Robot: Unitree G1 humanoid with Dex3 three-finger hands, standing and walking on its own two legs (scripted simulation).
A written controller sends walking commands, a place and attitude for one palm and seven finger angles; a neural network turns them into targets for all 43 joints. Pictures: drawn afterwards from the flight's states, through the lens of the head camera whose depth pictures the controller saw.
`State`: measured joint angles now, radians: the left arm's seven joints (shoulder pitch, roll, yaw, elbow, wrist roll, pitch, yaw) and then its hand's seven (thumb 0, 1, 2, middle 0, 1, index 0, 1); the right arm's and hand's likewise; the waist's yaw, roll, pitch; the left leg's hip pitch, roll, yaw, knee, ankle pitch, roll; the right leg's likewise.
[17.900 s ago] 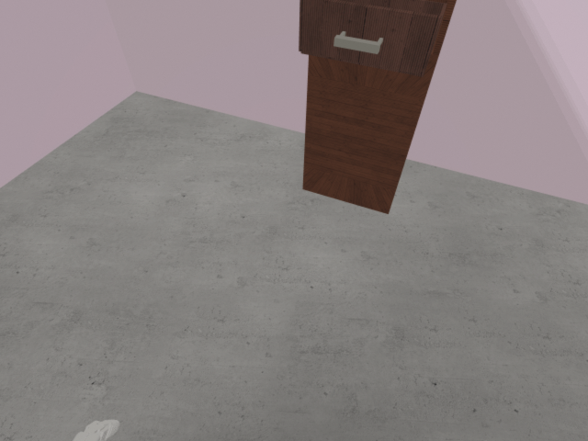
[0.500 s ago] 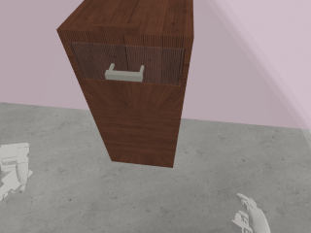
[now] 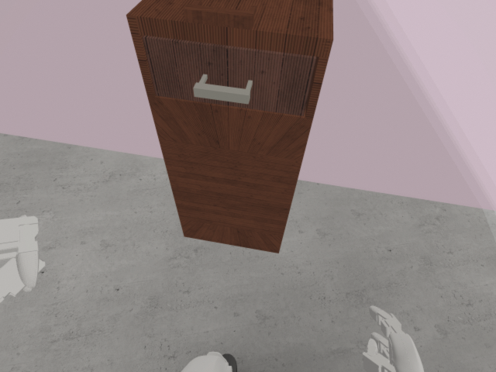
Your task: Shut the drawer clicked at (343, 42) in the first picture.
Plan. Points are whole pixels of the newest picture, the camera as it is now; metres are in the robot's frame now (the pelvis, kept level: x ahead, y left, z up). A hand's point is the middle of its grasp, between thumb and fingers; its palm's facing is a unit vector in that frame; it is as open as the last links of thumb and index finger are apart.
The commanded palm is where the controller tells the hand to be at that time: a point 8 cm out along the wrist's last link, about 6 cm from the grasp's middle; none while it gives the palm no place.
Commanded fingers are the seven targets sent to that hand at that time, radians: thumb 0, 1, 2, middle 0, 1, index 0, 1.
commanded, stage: step back with the hand held close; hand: left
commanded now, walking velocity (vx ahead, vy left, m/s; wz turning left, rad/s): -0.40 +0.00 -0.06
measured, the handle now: (224, 87) +0.68 +0.10 +0.08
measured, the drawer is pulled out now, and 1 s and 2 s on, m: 0.00 0.00 0.00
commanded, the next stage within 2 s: stop stepping back and stand still in 0.36 s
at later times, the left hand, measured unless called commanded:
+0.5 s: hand (3, 333) +0.13 +0.23 +0.19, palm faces +0.24 -0.87 -0.43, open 3.3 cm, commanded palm +0.06 +0.28 +0.19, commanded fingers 0.00 0.90 0.90 -1.40 -1.60 -1.40 -1.60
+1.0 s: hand out of the picture +0.05 +0.24 +0.18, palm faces +0.27 -0.86 -0.44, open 3.3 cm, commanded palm +0.00 +0.29 +0.19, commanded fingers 0.00 0.90 0.90 -1.40 -1.60 -1.40 -1.60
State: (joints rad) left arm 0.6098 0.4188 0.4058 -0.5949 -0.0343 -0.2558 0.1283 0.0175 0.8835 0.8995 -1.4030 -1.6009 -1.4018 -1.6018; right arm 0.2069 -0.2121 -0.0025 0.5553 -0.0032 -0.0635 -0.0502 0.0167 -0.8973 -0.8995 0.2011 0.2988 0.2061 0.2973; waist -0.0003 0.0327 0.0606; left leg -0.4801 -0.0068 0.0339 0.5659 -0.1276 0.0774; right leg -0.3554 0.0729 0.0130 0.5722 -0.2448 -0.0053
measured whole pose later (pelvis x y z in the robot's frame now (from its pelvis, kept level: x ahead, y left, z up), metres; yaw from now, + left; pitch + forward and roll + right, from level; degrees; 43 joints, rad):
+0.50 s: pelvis -0.09 +0.01 +0.01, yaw -4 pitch +4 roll -3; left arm 0.61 0.44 0.38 -0.67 -0.08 -0.23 0.13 0.02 0.89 0.90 -1.40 -1.60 -1.40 -1.60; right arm 0.17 -0.14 0.02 0.60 -0.04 -0.12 -0.01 0.02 -0.90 -0.90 0.20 0.30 0.21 0.30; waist 0.01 0.00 0.00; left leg -0.47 0.06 0.05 0.34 0.05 0.03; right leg -0.17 0.07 -0.03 0.51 -0.46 0.00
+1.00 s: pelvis -0.15 +0.02 +0.01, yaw -4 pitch -1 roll -2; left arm 0.66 0.39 0.35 -0.56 -0.04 -0.24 0.14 0.02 0.88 0.90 -1.40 -1.60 -1.40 -1.60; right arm 0.26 -0.21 -0.01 0.60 0.01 -0.10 -0.06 0.02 -0.90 -0.90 0.20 0.30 0.20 0.30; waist -0.03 0.01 -0.02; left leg -0.32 0.01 0.01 0.50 -0.17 0.02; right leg -0.12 0.02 -0.04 0.43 -0.30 -0.01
